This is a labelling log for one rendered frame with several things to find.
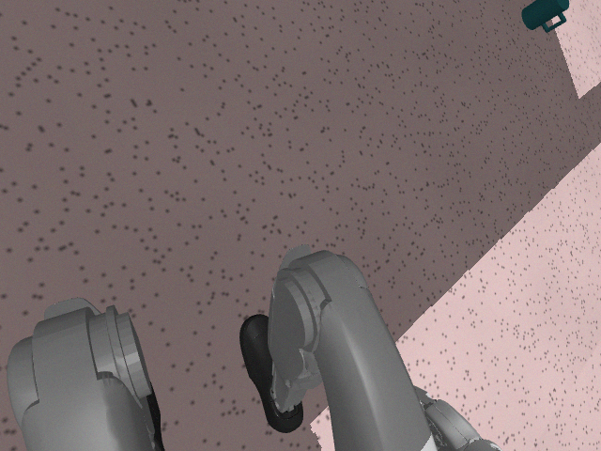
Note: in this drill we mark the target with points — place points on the right robot foot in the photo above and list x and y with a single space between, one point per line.
253 339

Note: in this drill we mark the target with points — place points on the right robot hand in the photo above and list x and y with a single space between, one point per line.
450 430

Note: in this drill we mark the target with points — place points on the left robot foot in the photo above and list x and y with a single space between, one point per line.
156 418

